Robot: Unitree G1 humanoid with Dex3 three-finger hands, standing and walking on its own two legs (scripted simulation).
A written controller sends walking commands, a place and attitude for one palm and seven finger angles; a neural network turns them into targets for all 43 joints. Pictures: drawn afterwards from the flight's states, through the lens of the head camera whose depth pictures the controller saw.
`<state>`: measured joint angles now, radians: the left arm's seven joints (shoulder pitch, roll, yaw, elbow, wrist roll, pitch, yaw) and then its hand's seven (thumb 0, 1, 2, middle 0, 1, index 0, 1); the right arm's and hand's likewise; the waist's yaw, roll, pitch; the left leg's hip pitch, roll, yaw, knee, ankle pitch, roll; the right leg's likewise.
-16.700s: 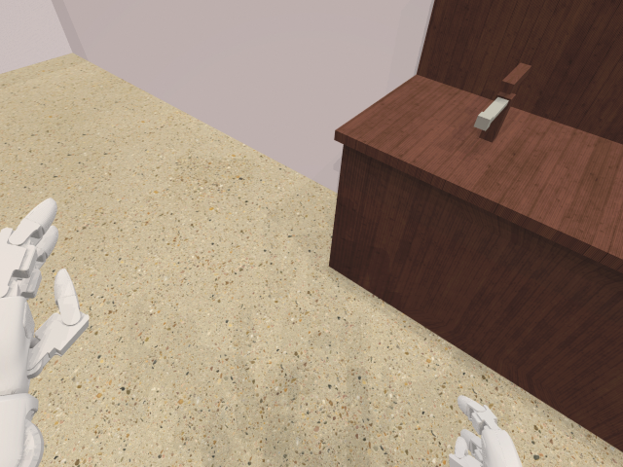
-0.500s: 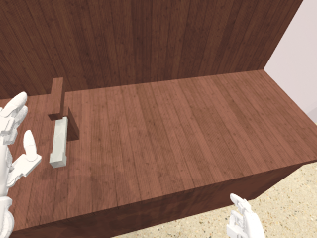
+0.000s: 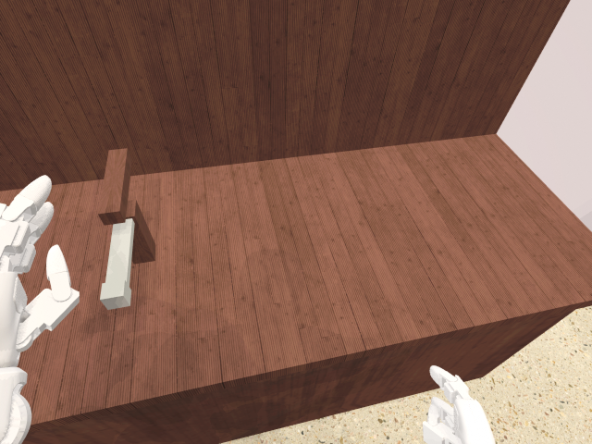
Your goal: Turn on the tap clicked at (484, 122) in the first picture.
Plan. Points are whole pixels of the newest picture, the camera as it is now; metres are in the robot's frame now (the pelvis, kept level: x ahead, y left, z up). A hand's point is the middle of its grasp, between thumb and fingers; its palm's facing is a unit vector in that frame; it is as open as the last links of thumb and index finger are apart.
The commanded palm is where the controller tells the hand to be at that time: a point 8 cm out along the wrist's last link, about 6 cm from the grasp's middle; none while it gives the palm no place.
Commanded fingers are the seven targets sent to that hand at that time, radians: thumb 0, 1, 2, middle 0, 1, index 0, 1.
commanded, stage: look again from close up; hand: left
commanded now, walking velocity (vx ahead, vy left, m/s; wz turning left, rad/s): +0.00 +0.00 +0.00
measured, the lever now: (116, 294) +0.28 +0.26 +0.04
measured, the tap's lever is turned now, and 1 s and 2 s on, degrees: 0 0 0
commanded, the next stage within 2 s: shuffle to correct the standing spot in 0.10 s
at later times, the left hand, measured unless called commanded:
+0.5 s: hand (76, 313) +0.20 +0.23 +0.16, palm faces +0.35 -0.85 -0.40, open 7.4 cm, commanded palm +0.14 +0.26 +0.17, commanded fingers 0.00 0.90 0.90 -0.20 -0.30 -0.20 -0.30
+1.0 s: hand (70, 377) +0.14 +0.20 +0.17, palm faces +0.31 -0.83 -0.47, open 7.4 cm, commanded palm +0.09 +0.24 +0.17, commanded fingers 0.00 0.90 0.90 -0.20 -0.30 -0.20 -0.30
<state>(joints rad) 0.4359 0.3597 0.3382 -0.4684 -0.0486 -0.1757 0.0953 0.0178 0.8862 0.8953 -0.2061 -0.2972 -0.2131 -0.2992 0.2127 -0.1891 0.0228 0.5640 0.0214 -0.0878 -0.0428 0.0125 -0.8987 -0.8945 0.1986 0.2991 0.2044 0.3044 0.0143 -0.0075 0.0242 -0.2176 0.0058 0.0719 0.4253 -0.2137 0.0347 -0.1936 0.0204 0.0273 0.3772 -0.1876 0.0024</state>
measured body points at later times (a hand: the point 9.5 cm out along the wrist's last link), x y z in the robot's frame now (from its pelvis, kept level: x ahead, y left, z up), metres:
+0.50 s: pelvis -0.03 -0.01 -0.01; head +0.00 +0.00 +0.44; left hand +0.17 +0.27 +0.18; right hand +0.15 -0.23 -0.08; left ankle +0.01 +0.09 -0.74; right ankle +0.01 -0.12 -0.74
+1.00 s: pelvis -0.10 -0.03 -0.01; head -0.04 -0.02 +0.43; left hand +0.12 +0.24 +0.20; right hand +0.05 -0.26 -0.10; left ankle -0.06 +0.10 -0.74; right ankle -0.08 -0.16 -0.73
